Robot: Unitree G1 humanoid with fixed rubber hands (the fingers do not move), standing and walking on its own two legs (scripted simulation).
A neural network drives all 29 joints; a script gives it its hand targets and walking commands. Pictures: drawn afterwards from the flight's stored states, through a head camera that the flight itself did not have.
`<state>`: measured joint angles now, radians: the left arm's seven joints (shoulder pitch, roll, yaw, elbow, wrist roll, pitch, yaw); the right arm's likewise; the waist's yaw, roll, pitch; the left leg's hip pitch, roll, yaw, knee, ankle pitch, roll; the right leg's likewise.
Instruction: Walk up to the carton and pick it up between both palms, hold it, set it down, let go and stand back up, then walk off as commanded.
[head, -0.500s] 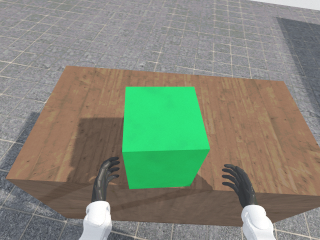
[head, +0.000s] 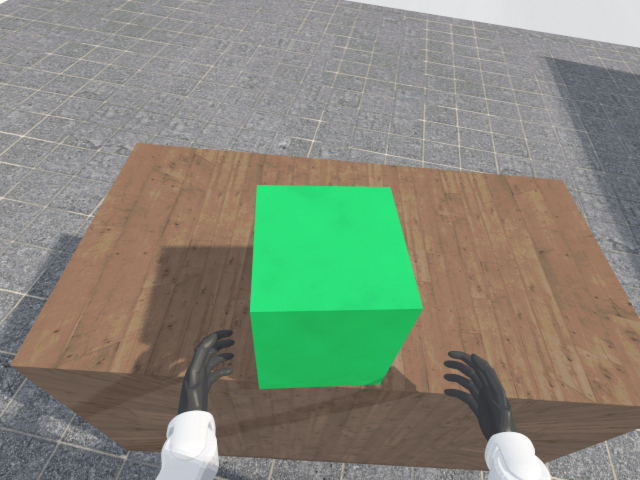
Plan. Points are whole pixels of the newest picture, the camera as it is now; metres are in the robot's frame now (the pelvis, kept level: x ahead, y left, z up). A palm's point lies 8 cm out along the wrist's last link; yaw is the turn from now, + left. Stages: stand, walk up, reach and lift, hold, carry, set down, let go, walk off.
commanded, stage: set down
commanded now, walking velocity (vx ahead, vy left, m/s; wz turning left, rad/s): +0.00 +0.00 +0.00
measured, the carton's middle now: (322, 291) +0.39 -0.01 -0.04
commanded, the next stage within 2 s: let go in 1.50 s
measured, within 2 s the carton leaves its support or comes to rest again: neither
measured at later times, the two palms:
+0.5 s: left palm (177, 424) +0.20 +0.18 -0.06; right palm (490, 435) +0.18 -0.23 -0.06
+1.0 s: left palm (164, 437) +0.19 +0.20 -0.08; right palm (473, 443) +0.18 -0.21 -0.08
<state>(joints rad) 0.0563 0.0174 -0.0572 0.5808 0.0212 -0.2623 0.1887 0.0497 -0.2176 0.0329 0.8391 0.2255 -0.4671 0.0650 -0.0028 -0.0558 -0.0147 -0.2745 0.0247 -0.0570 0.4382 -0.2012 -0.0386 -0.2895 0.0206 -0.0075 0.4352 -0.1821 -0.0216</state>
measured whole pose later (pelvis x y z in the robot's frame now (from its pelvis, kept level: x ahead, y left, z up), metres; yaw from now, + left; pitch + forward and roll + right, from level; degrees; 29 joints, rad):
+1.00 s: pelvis +0.02 +0.00 +0.00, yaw +0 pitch +1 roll +0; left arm 0.18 0.11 -0.03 0.55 0.02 0.00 0.08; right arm 0.14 -0.15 0.02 0.84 0.14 -0.31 0.00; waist 0.01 -0.03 0.00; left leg -0.22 0.02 -0.06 0.44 -0.24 -0.04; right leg -0.23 0.02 -0.01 0.43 -0.21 -0.02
